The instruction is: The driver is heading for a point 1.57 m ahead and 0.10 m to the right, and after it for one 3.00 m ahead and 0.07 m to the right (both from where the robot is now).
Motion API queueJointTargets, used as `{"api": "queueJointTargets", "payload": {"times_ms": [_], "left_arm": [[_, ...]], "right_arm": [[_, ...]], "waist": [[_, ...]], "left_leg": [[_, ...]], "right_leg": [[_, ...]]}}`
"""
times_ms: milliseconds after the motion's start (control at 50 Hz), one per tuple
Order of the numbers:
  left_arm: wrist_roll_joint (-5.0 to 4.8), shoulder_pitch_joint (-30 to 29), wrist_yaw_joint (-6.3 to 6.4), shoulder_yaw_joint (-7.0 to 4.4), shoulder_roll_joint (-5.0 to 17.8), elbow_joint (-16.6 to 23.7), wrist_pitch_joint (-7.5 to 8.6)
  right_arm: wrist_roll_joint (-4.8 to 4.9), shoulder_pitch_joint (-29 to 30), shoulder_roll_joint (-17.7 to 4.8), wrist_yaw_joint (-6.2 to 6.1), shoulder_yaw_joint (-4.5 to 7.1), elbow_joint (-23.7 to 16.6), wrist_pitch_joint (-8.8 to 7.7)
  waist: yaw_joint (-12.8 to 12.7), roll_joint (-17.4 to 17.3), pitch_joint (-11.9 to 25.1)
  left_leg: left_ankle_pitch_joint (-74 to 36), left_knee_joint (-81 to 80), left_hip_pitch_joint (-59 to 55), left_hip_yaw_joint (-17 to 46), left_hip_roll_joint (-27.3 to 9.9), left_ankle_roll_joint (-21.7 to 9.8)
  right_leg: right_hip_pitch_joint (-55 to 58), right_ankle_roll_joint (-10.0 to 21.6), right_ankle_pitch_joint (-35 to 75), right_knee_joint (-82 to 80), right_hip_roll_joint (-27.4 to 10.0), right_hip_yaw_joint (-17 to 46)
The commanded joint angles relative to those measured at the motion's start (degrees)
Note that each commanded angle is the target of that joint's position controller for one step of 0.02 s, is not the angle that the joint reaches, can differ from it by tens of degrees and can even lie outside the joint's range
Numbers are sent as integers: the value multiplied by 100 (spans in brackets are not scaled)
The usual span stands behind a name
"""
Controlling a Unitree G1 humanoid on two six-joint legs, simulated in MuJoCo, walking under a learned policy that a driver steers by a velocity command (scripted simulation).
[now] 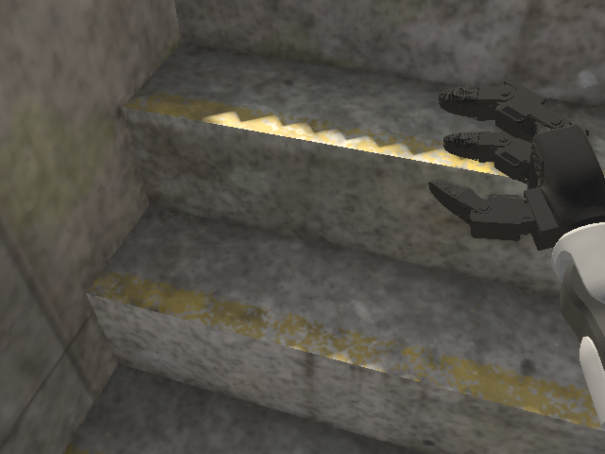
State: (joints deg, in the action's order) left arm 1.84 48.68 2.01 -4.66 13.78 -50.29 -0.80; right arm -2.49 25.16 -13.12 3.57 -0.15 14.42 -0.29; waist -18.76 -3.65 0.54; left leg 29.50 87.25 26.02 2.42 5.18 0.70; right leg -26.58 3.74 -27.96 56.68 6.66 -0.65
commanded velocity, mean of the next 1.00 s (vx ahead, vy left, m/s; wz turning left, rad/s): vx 0.00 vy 0.00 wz -0.29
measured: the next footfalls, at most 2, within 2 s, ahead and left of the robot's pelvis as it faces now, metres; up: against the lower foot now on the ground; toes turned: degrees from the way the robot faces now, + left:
left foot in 0.22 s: -0.12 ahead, +0.14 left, -0.22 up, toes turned -2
right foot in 0.26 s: -0.02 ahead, -0.07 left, +0.00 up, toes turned +0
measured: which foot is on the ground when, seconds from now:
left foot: up 0.00-0.20, down 0.22-0.76, up 0.78-1.00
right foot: down 0.00-0.14, up 0.16-0.24, down 0.26-0.36, up 0.38-0.56, down 0.58-1.00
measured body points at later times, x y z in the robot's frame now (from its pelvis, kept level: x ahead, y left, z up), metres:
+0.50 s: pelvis -0.07 +0.07 -0.16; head -0.02 +0.01 +0.28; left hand +0.10 +0.29 -0.24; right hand +0.02 -0.24 -0.31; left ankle -0.16 +0.14 -0.89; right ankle -0.06 -0.08 -0.63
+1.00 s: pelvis -0.05 -0.02 -0.07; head -0.07 +0.00 +0.38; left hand +0.29 -0.02 -0.06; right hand -0.22 -0.22 -0.20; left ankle -0.07 +0.06 -0.72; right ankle -0.03 -0.12 -0.67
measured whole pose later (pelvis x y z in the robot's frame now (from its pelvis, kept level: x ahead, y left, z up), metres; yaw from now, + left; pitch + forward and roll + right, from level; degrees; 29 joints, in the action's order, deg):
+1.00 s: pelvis -0.05 -0.02 -0.07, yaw -18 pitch -1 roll -1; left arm 1.4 -6.9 -0.7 1.8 8.3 -29.8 3.6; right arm -3.8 -35.0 -12.4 -2.6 1.8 41.8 2.8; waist 13.2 0.4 2.0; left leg 7.5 68.5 26.6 -5.8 1.0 -2.6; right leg -41.9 2.1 -36.7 82.3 -7.0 -10.0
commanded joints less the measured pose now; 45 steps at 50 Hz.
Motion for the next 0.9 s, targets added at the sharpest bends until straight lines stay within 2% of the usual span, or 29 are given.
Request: {"api": "queueJointTargets", "payload": {"times_ms": [20, 40, 60, 100, 140, 180, 220, 240, 260, 280, 320, 340, 360, 380, 420, 460, 500, 600, 640, 680, 700, 740, 760, 780, 800, 820, 860, 880, 900], "left_arm": [[-386, -2845, 220, 146, 365, 1800, 284], [-472, -2570, 294, 183, 172, 1756, 270], [-432, -2863, 374, 168, 133, 1864, 221], [-350, -2611, 478, 157, -67, 1878, 18], [-387, -2104, 459, -6, 93, 1735, -261], [-402, -1266, 459, -131, 217, 1567, -416], [-383, -610, 541, -101, 146, 1600, -436], [-285, -702, 519, 73, -32, 1784, -295], [-125, -834, 362, 241, -109, 1776, -120], [-86, -1061, 221, 279, -56, 1688, 6], [-151, -2641, 53, 293, 297, 2157, 159], [-114, -3043, 94, 464, 144, 2615, 86], [-177, -3301, 208, 443, 102, 2472, -20], [-223, -3515, 200, 405, 182, 2454, -84], [-136, -3682, 206, 474, -51, 2714, -124], [-162, -3752, 233, 557, -142, 2789, -87], [-116, -4071, 150, 800, -345, 2971, 70], [-172, -5092, -118, 1199, -622, 3463, 264], [-38, -5594, -174, 1241, -589, 3661, 251], [3, -5824, -273, 1218, -457, 3732, 376], [-60, -5597, -342, 1232, -483, 3671, 500], [-347, -4164, -249, 825, -103, 2964, 464], [-413, -3427, -131, 548, 388, 2559, 334], [-312, -3113, -39, 341, 737, 2106, 236], [-53, -3158, 13, 449, 402, 2161, 214], [163, -3868, -29, 515, 180, 2284, 312], [195, -5693, 74, 659, -461, 2538, 524], [106, -6171, 94, 663, -497, 2505, 597], [20, -7414, -48, 648, -559, 2721, 660]], "right_arm": [[147, -1458, -151, 162, 103, -193, 108], [155, -1032, -178, -6, 144, -222, 208], [163, -1294, -186, -144, 207, -87, 299], [-4, -1151, -119, -170, 205, 301, 409], [14, -676, 332, -34, 117, 566, 457], [-98, 524, 519, 17, -18, 601, 461], [-16, 415, 99, -57, -19, 1056, 382], [-41, 32, -130, -262, 55, 1178, 311], [181, -333, -294, -357, 170, 1286, 148], [169, -858, -257, -418, 151, 1446, 106], [104, -1120, -508, -582, 251, 1476, 271], [250, -1508, -1066, -609, 466, 1523, 306], [122, -1790, -1060, -667, 493, 1515, 257], [54, -1590, -965, -723, 475, 1565, 307], [90, -1892, -1248, -807, 538, 1815, 232], [128, -2439, -1150, -788, 515, 1924, 237], [204, -2885, -1093, -805, 502, 2142, 376], [291, -4062, -1566, -750, 645, 2555, 508], [389, -4386, -1567, -759, 622, 2662, 520], [373, -4745, -1463, -780, 533, 2835, 565], [308, -4591, -1373, -748, 446, 2818, 559], [170, -4621, -1461, -552, 326, 2862, 302], [144, -4638, -1444, -420, 303, 2815, 151], [110, -4721, -1063, -323, 226, 2809, 98], [476, -4930, -1274, -230, 420, 3026, 26], [612, -4741, -980, -299, 448, 2656, 98], [266, -5678, -233, -461, 265, 2463, 264], [108, -6348, -106, -466, 230, 2576, 335], [-31, -7261, 184, -513, 127, 2831, 431]], "waist": [[2099, -74, -242], [1775, -268, -364], [1892, -183, -162], [1569, -230, 354], [1151, -107, 241], [373, -913, -111], [155, -463, 70], [269, -155, 219], [465, -418, 313], [773, -380, 591], [1120, -245, 638], [1064, -88, 948], [1229, 750, 1045], [1267, 1145, 597], [1148, 850, 242], [1311, 613, 377], [1536, 428, 531], [1860, 116, 428], [1998, 333, 389], [1987, 418, 890], [1720, 434, 1510], [1022, 546, 3066], [960, 937, 3359], [1237, 2080, 3395], [1260, 1135, 3451], [1830, 747, 2657], [2956, 465, 761], [3430, 339, 221], [4206, 248, -341]], "left_leg": [[-884, 823, -520, 1396, 566, 234], [-600, 237, -709, 1251, 596, 322], [-871, -616, -633, 1203, 478, 338], [-1900, -3313, -1253, 755, 268, 284], [-3679, -6192, -2021, 478, -108, -183], [-6348, -7621, -1450, -50, -422, -530], [-8147, -7393, -1667, -218, -1231, -565], [-9047, -6441, -2164, -145, -1811, -865], [-8913, -6223, -2663, 438, -3077, -1527], [-9145, -5880, -4286, 472, -3003, -1757], [-9147, -5976, -4711, 100, -2821, -1401], [-8254, -6185, -4210, 718, -3760, -1464], [-7585, -6322, -3710, 1070, -3765, -1741], [-7277, -6506, -3482, 654, -3372, -1687], [-7222, -6620, -3514, 227, -3090, -1542], [-6815, -6695, -3445, -6, -2622, -1370], [-6395, -6730, -3669, -207, -2289, -1198], [-5412, -7042, -4095, -55, -2491, -1386], [-6406, -7327, -4156, -240, -2468, -1372], [-8451, -6974, -4354, -515, -2277, -1153], [-9161, -6648, -3818, -735, -2147, -1038], [-9110, -5457, -1904, -713, -1947, -643], [-7651, -4535, -1066, -737, -1630, -460], [-1983, -2463, 60, -734, -810, -271], [-22, -66, 10, -32, -679, -211], [967, 1178, 721, 22, -352, -187], [614, 1155, 893, -347, 33, -176], [30, 1010, 495, -598, 17, -205], [-577, 351, -188, -608, -166, -216]], "right_leg": [[-1823, 789, 1638, -2146, -1061, 5142], [-1966, 638, 2174, -1762, -827, 4685], [-1514, 584, 2950, -1118, -789, 4251], [-1244, 270, 3585, -322, -453, 3319], [-1550, -305, 553, 835, 170, 2223], [-1586, -927, -1387, 3580, 1098, 524], [-2260, -1065, -1921, 5941, 822, 535], [-2933, -1022, -2083, 5354, 371, 743], [-3524, -1290, -1661, 5350, -799, 985], [-4740, -1284, -1881, 5452, -898, 1102], [-5547, -1350, -1785, 4843, -1025, 556], [-4974, -1290, -867, 4334, -1864, 900], [-4694, -1383, -804, 5152, -1714, 960], [-4959, -1528, -861, 5639, -1519, 762], [-5421, -1531, -877, 5989, -1548, 631], [-5348, -1457, -729, 5933, -1466, 523], [-5465, -1348, -439, 5388, -1506, 292], [-5704, -1006, -432, 4109, -1847, 318], [-5227, -890, -364, 3504, -1653, -11], [-4049, -659, -404, 2409, -1321, -221], [-2321, -421, 2, 1501, -1151, -204], [1974, 41, 2492, 505, -1152, 493], [2966, 250, 2850, 193, -1547, 1364], [3376, 648, 3871, -321, -2258, 2603], [2249, 774, 4345, -223, -2320, 2422], [1245, 543, 4147, 164, -2337, 1758], [-679, -37, 2862, 496, -1964, 694], [-1503, -135, 1926, 583, -1880, 272], [-2617, -384, 972, 255, -1688, -72]]}}
Velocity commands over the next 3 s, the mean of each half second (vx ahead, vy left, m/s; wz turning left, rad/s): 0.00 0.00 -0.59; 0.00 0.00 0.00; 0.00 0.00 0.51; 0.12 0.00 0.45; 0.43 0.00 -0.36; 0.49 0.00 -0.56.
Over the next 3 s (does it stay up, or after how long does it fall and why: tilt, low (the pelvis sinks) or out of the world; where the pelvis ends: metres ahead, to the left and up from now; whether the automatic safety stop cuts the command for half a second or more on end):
stays up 0.04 0.06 -0.04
